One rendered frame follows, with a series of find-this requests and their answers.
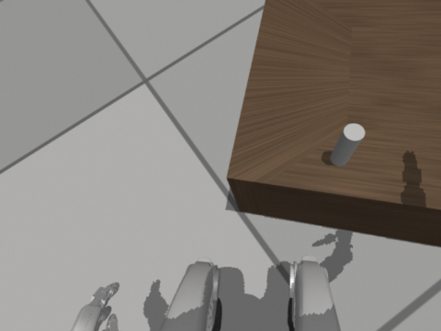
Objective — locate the left robot hand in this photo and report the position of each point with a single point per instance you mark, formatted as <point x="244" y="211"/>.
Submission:
<point x="92" y="315"/>

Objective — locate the can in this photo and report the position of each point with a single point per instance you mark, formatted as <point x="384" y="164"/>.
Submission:
<point x="349" y="140"/>

